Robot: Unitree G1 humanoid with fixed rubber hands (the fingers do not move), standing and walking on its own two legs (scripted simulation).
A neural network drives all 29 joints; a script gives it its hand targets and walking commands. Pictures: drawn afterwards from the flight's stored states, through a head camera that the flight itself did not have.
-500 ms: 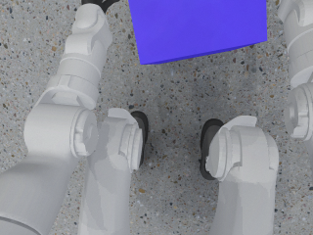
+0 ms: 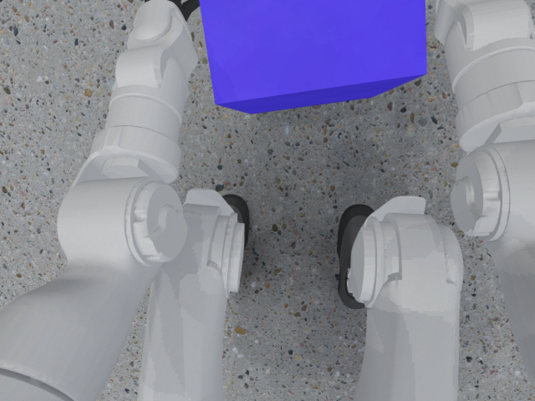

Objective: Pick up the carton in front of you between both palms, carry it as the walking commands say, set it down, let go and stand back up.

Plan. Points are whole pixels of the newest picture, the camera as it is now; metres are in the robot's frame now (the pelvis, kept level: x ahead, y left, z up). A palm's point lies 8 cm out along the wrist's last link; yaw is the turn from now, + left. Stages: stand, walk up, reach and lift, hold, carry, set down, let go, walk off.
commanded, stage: reach and lift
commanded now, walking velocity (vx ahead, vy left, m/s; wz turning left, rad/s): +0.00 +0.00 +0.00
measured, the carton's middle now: (305, 21) +0.53 -0.03 -0.24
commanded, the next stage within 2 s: none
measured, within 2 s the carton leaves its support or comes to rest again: neither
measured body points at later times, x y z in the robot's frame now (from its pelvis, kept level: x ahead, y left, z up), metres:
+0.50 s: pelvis -0.01 +0.01 +0.08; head +0.26 -0.05 +0.44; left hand +0.51 +0.11 +0.01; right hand +0.51 -0.19 +0.00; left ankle +0.13 +0.14 -0.34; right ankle +0.10 -0.12 -0.34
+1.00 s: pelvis +0.03 +0.01 +0.20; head +0.22 -0.03 +0.61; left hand +0.48 +0.12 +0.16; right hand +0.47 -0.19 +0.15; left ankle +0.13 +0.14 -0.34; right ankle +0.10 -0.12 -0.34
